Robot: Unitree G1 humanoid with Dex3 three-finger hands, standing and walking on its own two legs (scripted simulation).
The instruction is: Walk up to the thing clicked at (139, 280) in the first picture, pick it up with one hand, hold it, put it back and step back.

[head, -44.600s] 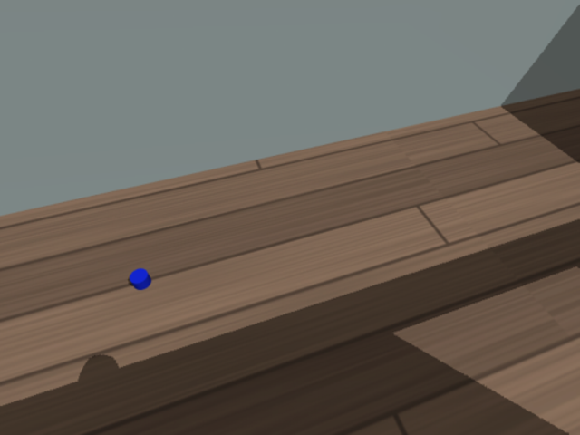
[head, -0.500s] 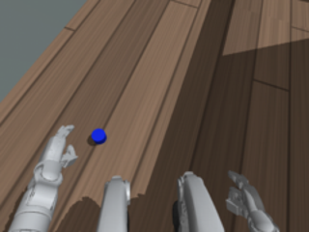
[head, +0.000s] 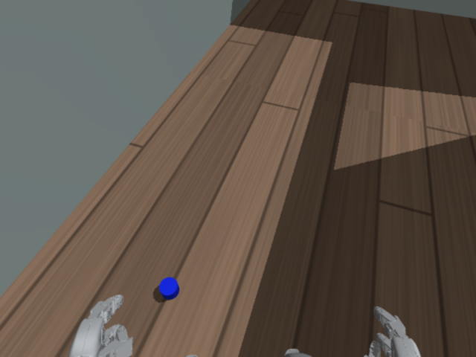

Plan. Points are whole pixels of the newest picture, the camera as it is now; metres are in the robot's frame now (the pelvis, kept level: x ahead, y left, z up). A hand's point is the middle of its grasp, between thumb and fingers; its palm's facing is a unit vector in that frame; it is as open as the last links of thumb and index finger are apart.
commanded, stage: home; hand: left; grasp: from above
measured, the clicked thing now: (169, 288) +0.49 +0.24 -0.67
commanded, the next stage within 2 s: none
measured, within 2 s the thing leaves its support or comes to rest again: neither
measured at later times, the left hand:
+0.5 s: hand (121, 356) +0.17 +0.18 -0.03, palm faces +0.07 -0.98 -0.19, open 7.4 cm
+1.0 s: hand (120, 354) +0.17 +0.18 -0.03, palm faces +0.05 -0.98 -0.19, open 7.4 cm
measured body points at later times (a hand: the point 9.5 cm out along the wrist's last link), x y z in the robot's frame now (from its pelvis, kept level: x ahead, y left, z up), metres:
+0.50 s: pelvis +0.01 +0.00 +0.02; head +0.04 +0.01 +0.46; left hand +0.17 +0.23 -0.02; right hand +0.19 -0.24 -0.04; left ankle +0.01 +0.13 -0.67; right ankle +0.02 -0.14 -0.67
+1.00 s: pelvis +0.01 +0.01 +0.01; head +0.03 +0.01 +0.46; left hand +0.17 +0.24 -0.02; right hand +0.17 -0.24 -0.05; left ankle +0.01 +0.13 -0.67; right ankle +0.02 -0.14 -0.67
